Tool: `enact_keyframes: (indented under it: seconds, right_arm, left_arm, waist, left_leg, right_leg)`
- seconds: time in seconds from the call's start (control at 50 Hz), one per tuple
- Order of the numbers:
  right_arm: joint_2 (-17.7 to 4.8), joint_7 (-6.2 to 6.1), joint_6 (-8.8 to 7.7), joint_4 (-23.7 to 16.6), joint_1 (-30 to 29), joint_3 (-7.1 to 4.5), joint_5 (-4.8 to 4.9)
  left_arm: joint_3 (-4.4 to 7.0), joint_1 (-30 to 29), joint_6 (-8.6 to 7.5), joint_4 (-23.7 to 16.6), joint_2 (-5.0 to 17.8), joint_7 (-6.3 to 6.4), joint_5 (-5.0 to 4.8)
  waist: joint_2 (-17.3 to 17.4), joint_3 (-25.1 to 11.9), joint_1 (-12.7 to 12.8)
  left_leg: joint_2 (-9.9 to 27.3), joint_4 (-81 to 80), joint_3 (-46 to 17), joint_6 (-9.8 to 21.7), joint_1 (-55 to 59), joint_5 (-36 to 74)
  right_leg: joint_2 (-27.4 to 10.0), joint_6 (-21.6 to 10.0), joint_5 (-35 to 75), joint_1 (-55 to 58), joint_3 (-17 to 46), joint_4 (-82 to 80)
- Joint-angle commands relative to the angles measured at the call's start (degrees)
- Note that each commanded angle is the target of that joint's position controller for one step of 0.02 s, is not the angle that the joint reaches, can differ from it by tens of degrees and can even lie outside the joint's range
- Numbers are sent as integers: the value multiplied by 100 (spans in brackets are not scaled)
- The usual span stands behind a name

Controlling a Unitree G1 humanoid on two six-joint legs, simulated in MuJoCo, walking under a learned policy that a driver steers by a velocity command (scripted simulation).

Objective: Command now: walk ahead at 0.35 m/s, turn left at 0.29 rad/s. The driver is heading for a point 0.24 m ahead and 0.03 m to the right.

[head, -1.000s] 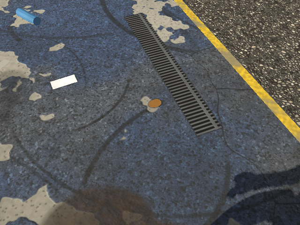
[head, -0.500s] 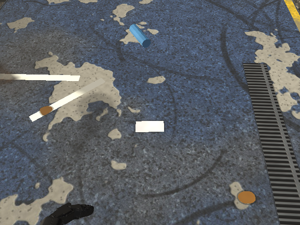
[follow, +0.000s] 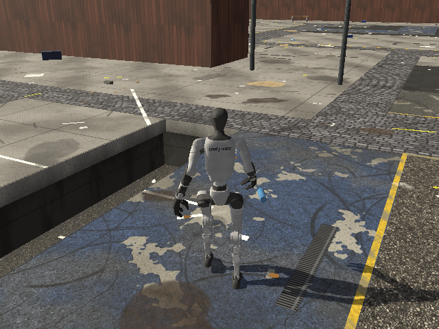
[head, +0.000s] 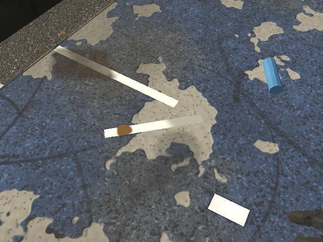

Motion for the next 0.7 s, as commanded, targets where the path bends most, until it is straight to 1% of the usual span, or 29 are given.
enact_keyframes:
  seconds: [0.02, 0.04, 0.06, 0.08, 0.1, 0.12, 0.14, 0.16, 0.18, 0.2, 0.22, 0.24, 0.26, 0.28, 0.32, 0.36, 0.4, 0.42, 0.44, 0.46, 0.48, 0.5, 0.52, 0.54, 0.56, 0.58, 0.62, 0.7]
  right_arm:
    - [14, 109, -3, -57, 688, 93, 7]
    - [-61, 82, -9, 15, 783, 74, -39]
    - [-126, 37, -43, 146, 1044, 50, -97]
    - [-238, -14, -103, 319, 1427, 5, -172]
    - [-462, -76, -168, 394, 1662, -48, -235]
    - [-780, -144, -195, 317, 1855, -83, -229]
    - [-544, -209, -169, 269, 1979, -41, 136]
    - [-359, -278, -110, 194, 1595, -43, 303]
    - [-104, -334, -70, 198, 1187, 39, 294]
    - [92, -381, -45, 288, 985, 114, 224]
    - [152, -425, -25, 352, 868, 148, 181]
    - [112, -429, -22, 437, 917, 143, 131]
    - [80, -413, -42, 516, 987, 131, 83]
    - [57, -394, -65, 577, 980, 116, 66]
    - [75, -361, -78, 675, 934, 102, 37]
    - [86, -349, -22, 760, 913, 82, 45]
    - [70, -351, 85, 801, 771, 60, 100]
    - [155, -361, 128, 839, 841, 78, 111]
    - [261, -363, 151, 876, 955, 98, 111]
    - [258, -364, 205, 927, 1170, 65, 168]
    - [245, -356, 238, 1051, 1177, 52, 151]
    - [270, -346, 226, 1123, 1242, 41, 131]
    - [246, -344, 197, 1222, 1348, 29, 116]
    - [162, -346, 166, 1305, 1408, 1, 103]
    - [124, -351, 135, 1377, 1437, -12, 97]
    - [134, -364, 113, 1453, 1442, -12, 108]
    - [168, -392, 101, 1579, 1415, -9, 133]
    - [169, -436, 122, 1821, 1416, -12, 149]
  left_arm:
    - [82, -875, -137, -534, 645, -46, -90]
    - [98, -818, -118, -501, 705, -28, -119]
    - [108, -739, -81, -458, 752, 3, -140]
    - [102, -568, -34, -409, 774, 38, -143]
    - [94, -266, 11, -401, 783, 62, -121]
    - [13, 276, 92, -523, 372, 79, -66]
    - [-32, 958, 288, -343, 288, 152, -189]
    - [-25, 823, 403, -276, 461, 175, -133]
    - [-44, 276, 447, -343, 446, 168, -71]
    - [-55, -135, 473, -397, 393, 172, -16]
    - [-88, -151, 529, -382, 299, 155, 7]
    - [-86, -93, 600, -300, 249, 146, 16]
    - [-95, -45, 652, -244, 171, 144, -1]
    - [-117, -31, 691, -205, 62, 151, -24]
    - [-139, -262, 752, -186, -53, 184, -46]
    - [-139, -473, 817, -157, -71, 218, -41]
    - [-160, -540, 833, -89, -161, 226, 13]
    - [-157, -691, 803, -117, -94, 227, 83]
    - [-142, -783, 742, -187, 111, 240, 168]
    - [-77, -1107, 687, -250, 439, 235, 118]
    - [-105, -1282, 638, -215, 275, 211, 68]
    - [-145, -1425, 587, -192, 143, 211, 44]
    - [-140, -1455, 557, -158, 127, 222, 27]
    - [-141, -1395, 529, -120, 113, 237, 2]
    - [-135, -1315, 511, -67, 98, 245, -18]
    - [-122, -1222, 505, -13, 101, 249, -28]
    - [-111, -1084, 502, 93, 77, 251, -27]
    - [-103, -1012, 488, 274, 50, 257, -21]
  waist:
    - [-993, -557, -739]
    - [-879, -547, -773]
    - [-730, -608, -873]
    - [-529, -774, -1001]
    - [-171, -956, -1028]
    - [1030, -1672, -820]
    - [970, -2880, -704]
    - [448, -2772, -692]
    - [243, -2009, -625]
    - [104, -1404, -526]
    - [155, -1124, -374]
    - [175, -1039, -326]
    - [140, -1122, -283]
    - [133, -1175, -232]
    - [216, -1188, -256]
    - [374, -1107, -310]
    - [309, -867, -207]
    - [134, -638, -237]
    - [-223, -406, -298]
    - [-743, -72, -566]
    - [-904, 43, -612]
    - [-939, 70, -715]
    - [-933, 17, -737]
    - [-867, -64, -714]
    - [-706, -102, -670]
    - [-551, -139, -619]
    - [-357, -179, -547]
    - [-238, -205, -523]
  left_leg:
    - [-116, -1058, 269, 79, 2190, 1213]
    - [-132, -1215, 256, 158, 2301, 1195]
    - [-181, -1464, 255, 248, 2559, 1253]
    - [-223, -1721, 209, 364, 3050, 1391]
    - [191, -1854, -95, 469, 3590, 2815]
    - [1954, -1278, -1763, 1024, 4714, 6760]
    - [2657, -1081, -2593, 1717, 5183, 8412]
    - [2427, -1393, -2402, 1845, 4830, 7104]
    - [2067, -1794, -2092, 1712, 4091, 5768]
    - [1768, -2072, -1819, 1463, 3505, 5100]
    - [1555, -2269, -1500, 1296, 2943, 4890]
    - [1427, -2399, -1280, 1158, 2540, 4792]
    - [1359, -2461, -1168, 1121, 2413, 4701]
    - [1305, -2523, -1071, 1098, 2299, 4435]
    - [1164, -2656, -993, 987, 2167, 3371]
    - [1082, -2829, -1049, 881, 1904, 1800]
    - [896, -2948, -1103, 637, 1329, -335]
    - [786, -3028, -1182, 405, 969, -1365]
    - [647, -2890, -1155, 173, 716, -1810]
    - [220, -2752, -710, 52, 1070, -1527]
    - [106, -2463, -522, 8, 2021, -837]
    - [146, -2384, -530, 5, 2446, -413]
    - [204, -2402, -565, 5, 2595, -203]
    - [290, -2456, -634, 29, 2605, -111]
    - [351, -2535, -708, 53, 2492, -63]
    - [382, -2606, -743, 61, 2380, -63]
    - [402, -2702, -766, 41, 2309, -59]
    - [433, -2747, -766, 26, 2453, 95]
  right_leg:
    - [-945, -502, 4032, -1023, 280, -357]
    - [-1010, -480, 4253, -850, 286, -90]
    - [-977, -429, 4431, -683, 226, 406]
    - [-829, -356, 4253, -656, 111, 1183]
    - [-560, -244, 3109, -928, -88, 2236]
    - [78, -86, -1516, -1826, -355, 4312]
    - [179, -84, -2300, -1806, 671, 5167]
    - [47, -53, -1990, -1979, 888, 5316]
    - [-108, -25, -1738, -2169, 841, 5065]
    - [-227, 4, -1561, -2162, 828, 4622]
    - [-271, 46, -1454, -1822, 806, 4177]
    - [-205, 62, -1295, -1402, 725, 3867]
    - [-126, 60, -1205, -1125, 664, 3634]
    - [-97, 63, -1145, -929, 630, 3311]
    - [-49, 46, -867, -698, 571, 2583]
    - [-3, 24, -493, -440, 522, 2072]
    - [66, -77, 180, 74, 422, 1222]
    - [-54, -169, 259, 243, 611, 796]
    - [-579, -296, -5, 214, 1209, 291]
    - [-943, -480, -810, -759, 1663, -87]
    - [-1005, -514, -1418, -1654, 1800, -447]
    - [-878, -423, -1464, -1887, 1711, -543]
    - [-757, -357, -1248, -1804, 1586, -510]
    - [-655, -323, -960, -1604, 1469, -438]
    - [-588, -323, -632, -1339, 1369, -322]
    - [-551, -341, -377, -1098, 1306, -214]
    - [-532, -386, -119, -858, 1252, -123]
    - [-521, -416, 96, -781, 1213, -124]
